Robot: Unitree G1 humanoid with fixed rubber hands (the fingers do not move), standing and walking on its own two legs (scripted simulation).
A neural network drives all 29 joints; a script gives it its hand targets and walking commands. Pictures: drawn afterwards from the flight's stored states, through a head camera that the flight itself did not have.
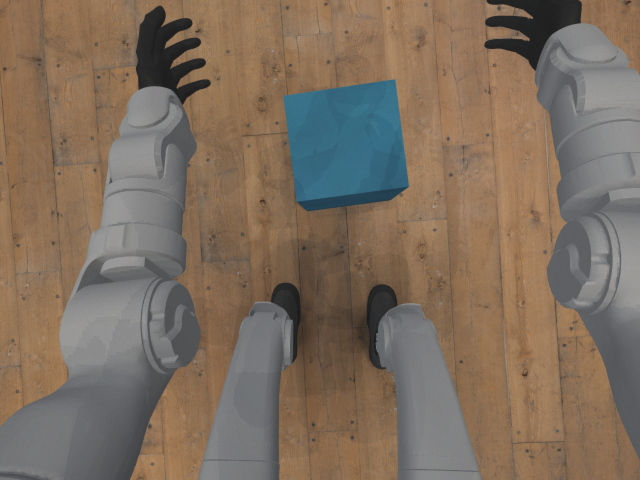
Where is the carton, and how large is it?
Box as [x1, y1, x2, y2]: [283, 79, 408, 210]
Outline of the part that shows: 394,79 283,96 296,199 306,210 388,200 408,186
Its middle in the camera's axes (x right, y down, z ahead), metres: +0.06 -0.19 +0.84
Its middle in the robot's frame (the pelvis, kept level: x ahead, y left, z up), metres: +0.54 -0.01 -0.52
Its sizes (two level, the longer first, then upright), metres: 0.210 0.200 0.250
